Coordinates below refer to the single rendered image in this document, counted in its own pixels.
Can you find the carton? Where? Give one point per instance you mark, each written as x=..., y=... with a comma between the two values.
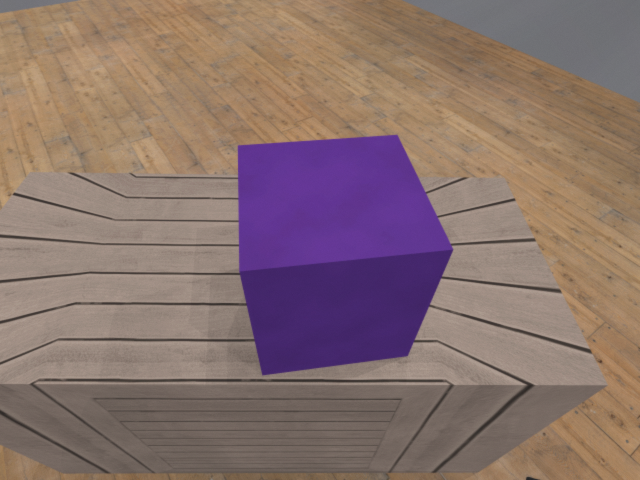
x=340, y=251

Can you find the pedestal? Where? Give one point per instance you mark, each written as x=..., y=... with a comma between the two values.
x=126, y=344

